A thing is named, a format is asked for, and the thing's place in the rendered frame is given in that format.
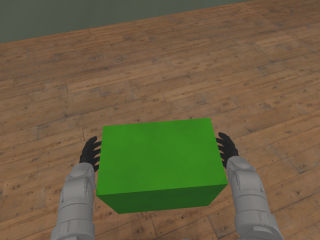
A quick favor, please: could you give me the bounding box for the carton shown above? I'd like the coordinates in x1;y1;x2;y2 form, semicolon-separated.
96;118;228;214

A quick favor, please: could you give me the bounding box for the left robot forearm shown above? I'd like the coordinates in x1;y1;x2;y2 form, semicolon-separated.
50;162;96;240

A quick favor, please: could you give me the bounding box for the robot left hand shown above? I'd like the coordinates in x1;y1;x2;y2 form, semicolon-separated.
79;136;102;172

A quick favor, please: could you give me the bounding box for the robot right hand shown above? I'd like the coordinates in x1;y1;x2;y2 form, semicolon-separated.
216;132;239;169

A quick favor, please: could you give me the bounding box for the right robot forearm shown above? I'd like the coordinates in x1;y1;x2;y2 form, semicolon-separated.
226;156;284;240

